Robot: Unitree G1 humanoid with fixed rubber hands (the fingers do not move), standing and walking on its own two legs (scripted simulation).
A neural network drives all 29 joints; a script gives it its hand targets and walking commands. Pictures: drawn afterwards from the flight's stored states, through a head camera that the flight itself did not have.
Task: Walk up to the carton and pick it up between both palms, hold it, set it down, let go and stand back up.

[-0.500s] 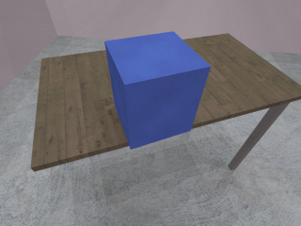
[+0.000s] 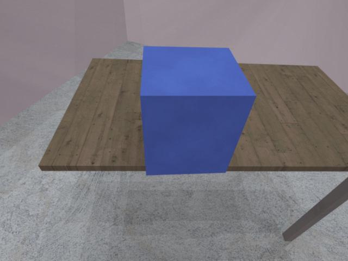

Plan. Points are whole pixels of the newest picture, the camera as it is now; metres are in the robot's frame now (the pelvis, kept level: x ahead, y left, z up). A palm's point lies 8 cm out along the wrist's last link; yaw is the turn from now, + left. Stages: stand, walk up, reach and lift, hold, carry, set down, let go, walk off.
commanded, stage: walk up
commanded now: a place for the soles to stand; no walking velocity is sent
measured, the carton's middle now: (186, 112) +0.46 +0.02 +0.13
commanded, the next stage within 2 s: none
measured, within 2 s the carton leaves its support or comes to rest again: neither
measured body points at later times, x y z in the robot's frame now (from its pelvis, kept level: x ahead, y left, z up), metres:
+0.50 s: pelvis +0.05 -0.09 +0.00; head +0.08 -0.11 +0.45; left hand +0.12 +0.15 -0.12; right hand +0.16 -0.35 -0.15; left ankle +0.02 +0.03 -0.68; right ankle +0.11 -0.22 -0.71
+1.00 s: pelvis +0.04 -0.04 +0.02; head +0.05 -0.04 +0.46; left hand +0.04 +0.19 -0.13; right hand +0.17 -0.24 -0.13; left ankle +0.02 +0.03 -0.71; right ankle +0.08 -0.20 -0.71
